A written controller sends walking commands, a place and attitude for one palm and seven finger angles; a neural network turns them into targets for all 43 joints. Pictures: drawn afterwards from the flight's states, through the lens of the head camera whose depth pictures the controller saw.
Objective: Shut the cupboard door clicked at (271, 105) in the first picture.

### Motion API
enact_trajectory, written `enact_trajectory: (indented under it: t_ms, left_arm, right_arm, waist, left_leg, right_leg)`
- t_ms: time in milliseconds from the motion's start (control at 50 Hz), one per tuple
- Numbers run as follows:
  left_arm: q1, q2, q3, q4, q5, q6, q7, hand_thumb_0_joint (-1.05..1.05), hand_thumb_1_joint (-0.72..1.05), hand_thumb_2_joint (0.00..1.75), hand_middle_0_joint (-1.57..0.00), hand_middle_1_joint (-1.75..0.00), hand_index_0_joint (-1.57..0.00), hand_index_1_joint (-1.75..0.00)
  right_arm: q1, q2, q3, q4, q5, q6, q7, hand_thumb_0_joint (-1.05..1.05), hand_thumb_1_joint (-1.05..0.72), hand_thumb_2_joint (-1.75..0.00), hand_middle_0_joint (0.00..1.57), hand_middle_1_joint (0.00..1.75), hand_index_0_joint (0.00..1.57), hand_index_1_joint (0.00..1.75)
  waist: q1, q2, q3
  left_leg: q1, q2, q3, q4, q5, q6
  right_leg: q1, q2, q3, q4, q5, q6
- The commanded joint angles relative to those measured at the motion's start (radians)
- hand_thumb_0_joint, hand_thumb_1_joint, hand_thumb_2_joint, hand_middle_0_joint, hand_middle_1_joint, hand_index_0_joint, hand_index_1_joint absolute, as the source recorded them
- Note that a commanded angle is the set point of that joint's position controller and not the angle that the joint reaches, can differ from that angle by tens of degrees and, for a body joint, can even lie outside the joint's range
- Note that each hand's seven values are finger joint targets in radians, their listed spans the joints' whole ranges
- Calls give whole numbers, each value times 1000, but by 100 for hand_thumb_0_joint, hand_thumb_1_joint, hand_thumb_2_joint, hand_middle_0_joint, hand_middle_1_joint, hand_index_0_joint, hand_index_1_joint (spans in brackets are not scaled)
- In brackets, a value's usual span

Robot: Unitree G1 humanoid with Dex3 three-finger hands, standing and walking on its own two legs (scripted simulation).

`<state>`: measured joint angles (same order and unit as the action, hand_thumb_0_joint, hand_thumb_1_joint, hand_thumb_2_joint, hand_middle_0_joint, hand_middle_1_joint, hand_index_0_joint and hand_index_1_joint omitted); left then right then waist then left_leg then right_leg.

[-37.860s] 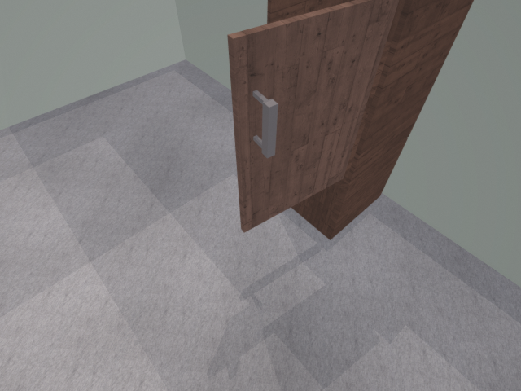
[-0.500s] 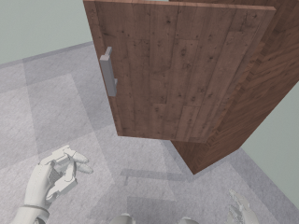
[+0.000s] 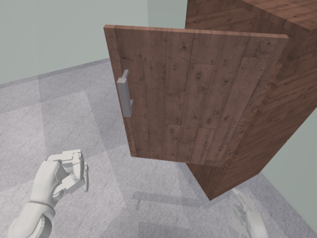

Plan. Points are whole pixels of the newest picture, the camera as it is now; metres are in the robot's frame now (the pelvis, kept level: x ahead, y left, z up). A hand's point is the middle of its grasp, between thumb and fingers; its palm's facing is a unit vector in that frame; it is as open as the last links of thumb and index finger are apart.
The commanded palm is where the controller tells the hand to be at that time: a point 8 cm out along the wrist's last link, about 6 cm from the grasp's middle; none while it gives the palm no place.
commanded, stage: raise the hand and make a fist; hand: left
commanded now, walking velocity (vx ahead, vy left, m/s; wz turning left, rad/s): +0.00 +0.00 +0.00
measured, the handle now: (127, 93) +0.48 +0.14 +0.11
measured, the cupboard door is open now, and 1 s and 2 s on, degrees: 57 57 57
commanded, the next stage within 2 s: bring the fist close to the handle in 0.50 s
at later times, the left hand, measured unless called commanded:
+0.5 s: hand (87, 171) +0.23 +0.18 +0.10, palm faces -0.01 -1.00 -0.07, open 3.1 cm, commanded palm +0.21 +0.23 +0.11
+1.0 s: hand (106, 148) +0.29 +0.15 +0.10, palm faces -0.05 -1.00 -0.05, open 3.1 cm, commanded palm +0.27 +0.20 +0.11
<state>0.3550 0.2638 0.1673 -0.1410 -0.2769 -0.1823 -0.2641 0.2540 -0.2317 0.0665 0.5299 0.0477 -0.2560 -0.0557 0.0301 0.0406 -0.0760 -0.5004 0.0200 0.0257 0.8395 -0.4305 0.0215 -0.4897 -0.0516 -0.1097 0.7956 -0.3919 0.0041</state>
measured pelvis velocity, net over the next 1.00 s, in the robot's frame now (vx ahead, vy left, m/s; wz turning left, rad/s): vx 0.00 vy -0.01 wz -0.02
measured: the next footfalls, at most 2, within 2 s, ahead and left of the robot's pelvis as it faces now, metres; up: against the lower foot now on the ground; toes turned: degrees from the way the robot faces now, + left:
none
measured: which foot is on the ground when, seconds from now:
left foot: down 0.00-1.00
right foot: down 0.00-1.00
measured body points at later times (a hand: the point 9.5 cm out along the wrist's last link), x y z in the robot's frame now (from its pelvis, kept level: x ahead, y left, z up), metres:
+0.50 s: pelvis +0.00 -0.01 +0.01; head +0.02 -0.02 +0.46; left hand +0.23 +0.23 +0.11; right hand +0.18 -0.25 -0.06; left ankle +0.00 +0.10 -0.70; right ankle +0.01 -0.12 -0.70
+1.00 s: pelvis +0.00 -0.01 +0.01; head +0.02 -0.03 +0.46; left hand +0.28 +0.20 +0.11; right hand +0.16 -0.25 -0.07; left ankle +0.00 +0.10 -0.70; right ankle +0.01 -0.12 -0.70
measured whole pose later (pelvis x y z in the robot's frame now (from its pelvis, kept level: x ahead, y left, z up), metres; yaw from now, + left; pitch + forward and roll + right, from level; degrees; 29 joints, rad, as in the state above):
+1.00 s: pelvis +0.00 -0.01 +0.01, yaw -1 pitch +4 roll +0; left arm 0.07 0.24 0.15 0.06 -0.24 -0.13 -0.22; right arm 0.26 -0.25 0.05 0.60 0.05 -0.24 -0.06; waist 0.00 0.03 -0.05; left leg -0.41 0.02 0.04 0.73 -0.38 0.00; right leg -0.43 -0.04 -0.09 0.73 -0.36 -0.01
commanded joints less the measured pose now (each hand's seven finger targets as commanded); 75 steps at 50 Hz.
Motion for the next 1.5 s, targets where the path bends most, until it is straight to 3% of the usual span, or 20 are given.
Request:
enact_trajectory:
  t_ms: [0,80,120,140,260,320,400,580,640,700,880,920,980,1020,1080,1120,1200,1240,1400,1480]
  left_arm:
    - [-143,134,93,-219,-29,-42,-1,0,90,90,-130,-150,-130,-150]
    - [-168,146,111,-213,-36,-21,-5,0,90,90,-130,-150,-130,-150]
    - [-130,146,124,-158,-40,-6,-6,0,90,90,-130,-150,-130,-150]
    - [-128,115,97,-160,-39,-5,-9,0,90,90,-130,-150,-130,-150]
    - [-147,136,110,-195,-28,-23,2,0,90,90,-130,-150,-130,-150]
    - [-148,164,133,-193,-23,-38,15,0,90,90,-130,-150,-130,-150]
    - [-155,136,110,-209,-23,-55,13,0,90,90,-130,-150,-130,-150]
    - [-150,138,110,-176,-25,-36,2,0,90,90,-130,-150,-130,-150]
    - [-275,113,69,-191,-21,-45,8,0,90,90,-130,-150,-130,-150]
    - [-323,122,70,-133,-13,-42,14,0,90,90,-130,-150,-130,-150]
    - [-417,104,59,-41,10,-11,47,0,90,90,-130,-150,-130,-150]
    - [-459,136,81,11,18,-7,61,0,90,90,-130,-150,-130,-150]
    - [-534,113,56,18,26,-11,72,0,90,90,-130,-150,-130,-150]
    - [-594,113,46,54,34,-12,81,0,90,90,-130,-150,-130,-150]
    - [-649,87,21,63,41,-20,88,0,90,90,-130,-150,-130,-150]
    - [-691,106,33,119,46,-19,97,0,90,90,-130,-150,-130,-150]
    - [-787,81,9,173,55,-25,108,0,90,90,-130,-150,-130,-150]
    - [-819,97,29,215,58,-25,120,0,90,90,-130,-150,-130,-150]
    - [-964,85,15,340,74,-51,139,0,90,90,-130,-150,-130,-150]
    - [-1019,69,6,382,78,-69,150,0,90,90,-130,-150,-130,-150]
  right_arm:
    - [-67,-134,-67,-142,6,-66,-18,0,-90,-90,20,30,20,30]
    - [-75,-134,-66,-132,7,-73,-21,0,-90,-90,20,30,20,30]
    - [-77,-137,-68,-126,5,-75,-22,0,-90,-90,20,30,20,30]
    - [-76,-134,-66,-126,7,-76,-20,0,-90,-90,20,30,20,30]
    - [-74,-134,-73,-128,4,-80,-18,0,-90,-90,20,30,20,30]
    - [-72,-139,-73,-121,-1,-81,-19,0,-90,-90,20,30,20,30]
    - [-72,-134,-75,-122,2,-84,-17,0,-90,-90,20,30,20,30]
    - [-73,-137,-73,-122,1,-74,-20,0,-90,-90,20,30,20,30]
    - [-75,-136,-70,-106,1,-74,-24,0,-90,-90,20,30,20,30]
    - [-67,-140,-72,-94,1,-73,-28,0,-90,-90,20,30,20,30]
    - [-75,-132,-72,-94,0,-49,-18,0,-90,-90,20,30,20,30]
    - [-69,-137,-72,-83,-1,-37,-17,0,-90,-90,20,30,20,30]
    - [-74,-133,-73,-85,1,-28,-11,0,-90,-90,20,30,20,30]
    - [-72,-135,-72,-77,1,-20,-11,0,-90,-90,20,30,20,30]
    - [-70,-132,-75,-76,1,-14,-8,0,-90,-90,20,30,20,30]
    - [-60,-138,-76,-61,-1,-7,-8,0,-90,-90,20,30,20,30]
    - [-57,-136,-79,-54,1,13,-4,0,-90,-90,20,30,20,30]
    - [-46,-139,-82,-46,-2,24,-3,0,-90,-90,20,30,20,30]
    - [-28,-140,-86,-28,-1,67,7,0,-90,-90,20,30,20,30]
    - [-14,-139,-91,-23,-2,81,12,0,-90,-90,20,30,20,30]
  waist:
    - [-19,7,-132]
    - [-10,5,-142]
    - [-7,-44,-108]
    - [-10,-41,-105]
    - [-8,-7,-116]
    - [-6,-37,-106]
    - [-12,12,-124]
    - [-16,-41,-103]
    - [-35,-11,-115]
    - [-42,-46,-103]
    - [-19,-26,-160]
    - [-23,-76,-139]
    - [-27,-20,-156]
    - [-34,-59,-138]
    - [-36,-8,-179]
    - [-41,-55,-170]
    - [-48,-24,-192]
    - [-47,-63,-211]
    - [-58,-28,-211]
    - [-56,-32,-262]
  left_leg:
    - [94,-15,-57,-180,247,-7]
    - [119,-17,-50,-197,271,-6]
    - [104,-17,-48,-200,260,-5]
    - [105,-18,-43,-205,263,-5]
    - [125,-23,-32,-205,268,-4]
    - [112,-22,-34,-200,268,-3]
    - [135,-24,-28,-202,263,-5]
    - [115,-24,-30,-201,243,-2]
    - [136,-25,-33,-195,242,0]
    - [129,-23,-35,-195,221,-2]
    - [152,-24,-25,-210,296,-6]
    - [131,-22,-24,-210,286,-5]
    - [148,-25,-15,-217,276,-8]
    - [141,-21,-20,-219,269,-6]
    - [173,-23,-15,-222,288,-9]
    - [155,-20,-19,-220,277,-7]
    - [176,-22,-16,-226,282,-10]
    - [172,-19,-16,-223,301,-8]
    - [175,-18,-6,-222,320,-13]
    - [193,-18,-7,-218,351,-13]
  right_leg:
    - [104,51,26,-123,219,-17]
    - [140,46,31,-145,245,-15]
    - [143,45,35,-163,233,-13]
    - [142,44,32,-164,236,-12]
    - [147,40,43,-170,241,-11]
    - [156,40,52,-173,237,-12]
    - [143,40,47,-168,235,-11]
    - [141,40,55,-182,215,-6]
    - [130,39,59,-178,213,-6]
    - [111,39,58,-182,190,-3]
    - [160,33,54,-169,282,-11]
    - [163,34,60,-176,269,-9]
    - [156,33,63,-177,262,-11]
    - [152,34,66,-183,252,-11]
    - [153,36,62,-175,278,-15]
    - [157,35,67,-181,269,-14]
    - [147,37,63,-178,278,-16]
    - [166,38,68,-175,305,-15]
    - [150,41,69,-172,340,-18]
    - [166,42,70,-165,374,-21]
